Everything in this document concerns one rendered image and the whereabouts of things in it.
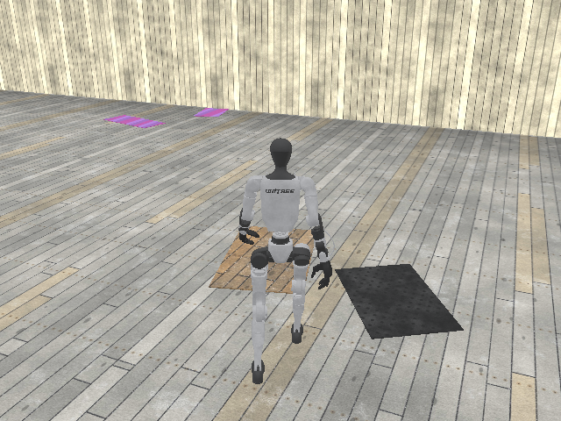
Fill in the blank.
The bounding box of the robot torso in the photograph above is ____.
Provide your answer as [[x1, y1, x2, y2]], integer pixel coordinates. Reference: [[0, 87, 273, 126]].
[[260, 172, 301, 263]]

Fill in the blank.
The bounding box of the robot right hand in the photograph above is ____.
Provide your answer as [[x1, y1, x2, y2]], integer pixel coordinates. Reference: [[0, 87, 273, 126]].
[[311, 260, 332, 289]]

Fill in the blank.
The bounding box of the right robot forearm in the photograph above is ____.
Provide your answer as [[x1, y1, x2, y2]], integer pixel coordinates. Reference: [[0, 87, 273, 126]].
[[311, 213, 330, 262]]

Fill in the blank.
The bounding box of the right robot thigh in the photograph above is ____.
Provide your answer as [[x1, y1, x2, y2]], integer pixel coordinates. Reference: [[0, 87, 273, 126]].
[[291, 243, 310, 295]]

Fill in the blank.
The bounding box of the robot right upper arm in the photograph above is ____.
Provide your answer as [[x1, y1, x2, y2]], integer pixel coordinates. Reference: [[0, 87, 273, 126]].
[[299, 176, 319, 227]]

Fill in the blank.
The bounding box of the left robot forearm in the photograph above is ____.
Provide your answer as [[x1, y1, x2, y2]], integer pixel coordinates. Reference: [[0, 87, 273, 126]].
[[238, 208, 251, 235]]

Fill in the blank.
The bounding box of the robot left hand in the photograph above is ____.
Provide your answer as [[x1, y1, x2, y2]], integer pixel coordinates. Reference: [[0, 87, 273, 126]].
[[239, 230, 259, 245]]

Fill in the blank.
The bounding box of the robot left upper arm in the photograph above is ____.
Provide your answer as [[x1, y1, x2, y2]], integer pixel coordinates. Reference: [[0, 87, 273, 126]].
[[241, 175, 263, 221]]

